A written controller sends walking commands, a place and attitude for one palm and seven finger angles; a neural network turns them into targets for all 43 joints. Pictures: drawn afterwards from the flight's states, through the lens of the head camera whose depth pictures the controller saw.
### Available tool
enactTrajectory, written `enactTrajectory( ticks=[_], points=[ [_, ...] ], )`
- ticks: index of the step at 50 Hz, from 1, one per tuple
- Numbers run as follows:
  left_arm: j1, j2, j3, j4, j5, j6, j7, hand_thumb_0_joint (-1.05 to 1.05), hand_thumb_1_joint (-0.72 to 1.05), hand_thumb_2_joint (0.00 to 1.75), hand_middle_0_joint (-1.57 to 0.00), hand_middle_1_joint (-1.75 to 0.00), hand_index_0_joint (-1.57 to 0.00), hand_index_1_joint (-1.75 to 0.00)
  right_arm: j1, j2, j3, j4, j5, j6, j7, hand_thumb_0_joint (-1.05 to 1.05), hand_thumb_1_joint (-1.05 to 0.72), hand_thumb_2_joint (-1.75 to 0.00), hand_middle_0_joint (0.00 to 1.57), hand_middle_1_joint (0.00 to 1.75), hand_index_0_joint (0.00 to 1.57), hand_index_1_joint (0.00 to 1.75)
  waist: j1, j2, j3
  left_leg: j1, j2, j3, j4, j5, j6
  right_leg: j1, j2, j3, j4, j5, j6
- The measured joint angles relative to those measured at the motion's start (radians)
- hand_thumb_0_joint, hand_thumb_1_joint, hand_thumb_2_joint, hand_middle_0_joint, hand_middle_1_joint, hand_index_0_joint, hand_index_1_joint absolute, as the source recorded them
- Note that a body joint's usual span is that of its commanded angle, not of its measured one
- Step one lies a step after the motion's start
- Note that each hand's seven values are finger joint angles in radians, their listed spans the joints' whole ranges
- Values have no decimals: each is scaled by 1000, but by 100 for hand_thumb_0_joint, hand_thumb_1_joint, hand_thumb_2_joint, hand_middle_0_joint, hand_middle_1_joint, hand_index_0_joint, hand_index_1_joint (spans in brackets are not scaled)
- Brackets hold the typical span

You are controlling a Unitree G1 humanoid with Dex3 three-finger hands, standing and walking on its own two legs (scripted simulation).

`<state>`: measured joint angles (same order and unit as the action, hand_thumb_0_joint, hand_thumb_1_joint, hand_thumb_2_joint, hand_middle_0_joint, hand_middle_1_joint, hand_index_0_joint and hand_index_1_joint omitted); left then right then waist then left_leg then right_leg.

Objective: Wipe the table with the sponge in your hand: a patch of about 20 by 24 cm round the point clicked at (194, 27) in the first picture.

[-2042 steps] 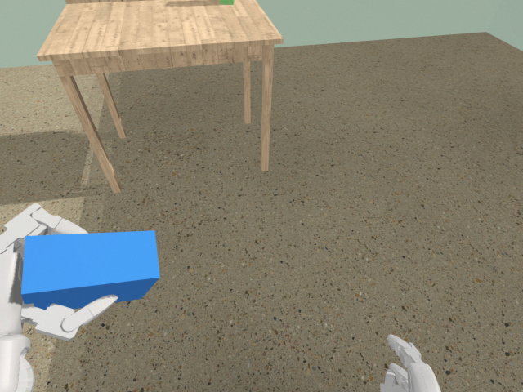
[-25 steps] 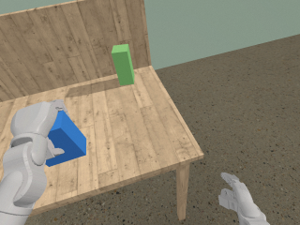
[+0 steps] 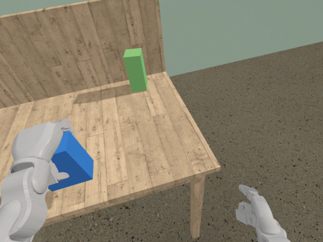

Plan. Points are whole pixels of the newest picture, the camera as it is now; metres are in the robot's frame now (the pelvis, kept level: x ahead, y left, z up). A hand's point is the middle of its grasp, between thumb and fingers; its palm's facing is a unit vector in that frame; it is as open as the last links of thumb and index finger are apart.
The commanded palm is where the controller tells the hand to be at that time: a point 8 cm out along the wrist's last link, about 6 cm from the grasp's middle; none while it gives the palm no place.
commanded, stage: bring the sponge back beside the body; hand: left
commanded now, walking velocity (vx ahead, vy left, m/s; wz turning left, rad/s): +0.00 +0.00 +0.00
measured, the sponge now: (65, 167) +0.23 +0.28 +0.10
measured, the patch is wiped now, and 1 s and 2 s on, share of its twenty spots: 1.00 1.00 1.00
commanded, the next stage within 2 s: step back with the hand held close in 1.10 s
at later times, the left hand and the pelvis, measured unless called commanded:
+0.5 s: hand (50, 166) +0.20 +0.29 +0.14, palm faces +0.10 -0.12 -0.99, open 10.0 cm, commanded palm +0.17 +0.29 +0.21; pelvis +0.00 +0.01 +0.00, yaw -1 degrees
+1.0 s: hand (49, 171) +0.19 +0.29 +0.13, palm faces +0.11 -0.13 -0.99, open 10.0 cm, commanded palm +0.16 +0.29 +0.20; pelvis +0.00 +0.01 +0.00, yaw -1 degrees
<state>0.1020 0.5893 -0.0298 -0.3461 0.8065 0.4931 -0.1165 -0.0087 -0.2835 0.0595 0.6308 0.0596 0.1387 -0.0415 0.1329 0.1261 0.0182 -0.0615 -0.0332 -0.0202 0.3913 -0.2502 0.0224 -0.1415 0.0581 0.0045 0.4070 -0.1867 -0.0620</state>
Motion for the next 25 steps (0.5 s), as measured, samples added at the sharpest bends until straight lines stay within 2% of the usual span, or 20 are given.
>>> enactTrajectory(
  ticks=[25],
  points=[
    [138,-14,22,-75,-8,-24,40,0,-51,108,-74,-136,-76,-133,16,6,-5,1,-9,-1,7,1,-90,-90,20,30,20,30,3,-5,1,14,-1,10,4,-5,7,15,0,11,-4,3,8]
  ],
)
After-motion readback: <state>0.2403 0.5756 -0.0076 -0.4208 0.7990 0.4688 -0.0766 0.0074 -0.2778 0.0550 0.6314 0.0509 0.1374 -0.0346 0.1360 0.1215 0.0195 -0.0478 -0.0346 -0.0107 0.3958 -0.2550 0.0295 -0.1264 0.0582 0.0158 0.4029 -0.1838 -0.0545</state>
